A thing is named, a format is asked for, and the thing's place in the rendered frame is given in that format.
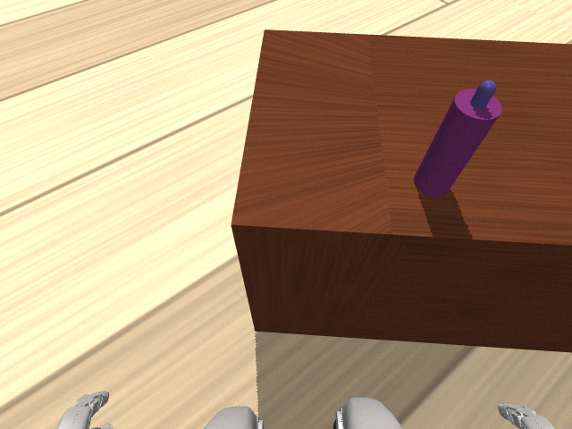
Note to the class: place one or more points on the left robot hand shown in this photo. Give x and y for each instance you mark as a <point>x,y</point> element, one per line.
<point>79,416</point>

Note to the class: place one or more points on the bottle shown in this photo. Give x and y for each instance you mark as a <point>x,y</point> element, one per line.
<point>471,115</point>

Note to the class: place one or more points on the right robot hand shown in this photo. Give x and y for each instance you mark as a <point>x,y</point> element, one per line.
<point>524,417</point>

